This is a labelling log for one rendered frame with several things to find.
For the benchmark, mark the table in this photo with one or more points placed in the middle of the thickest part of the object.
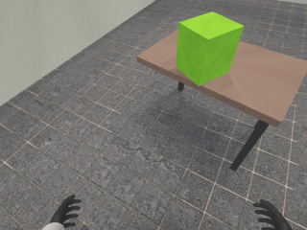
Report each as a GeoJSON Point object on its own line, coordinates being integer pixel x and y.
{"type": "Point", "coordinates": [260, 82]}

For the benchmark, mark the left robot hand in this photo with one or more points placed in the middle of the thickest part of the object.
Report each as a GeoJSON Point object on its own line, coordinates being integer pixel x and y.
{"type": "Point", "coordinates": [60, 215]}

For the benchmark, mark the right robot hand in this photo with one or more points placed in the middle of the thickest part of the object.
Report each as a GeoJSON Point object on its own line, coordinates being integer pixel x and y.
{"type": "Point", "coordinates": [276, 219]}

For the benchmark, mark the carton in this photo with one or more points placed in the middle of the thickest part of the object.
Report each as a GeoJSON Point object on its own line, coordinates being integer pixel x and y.
{"type": "Point", "coordinates": [206, 46]}

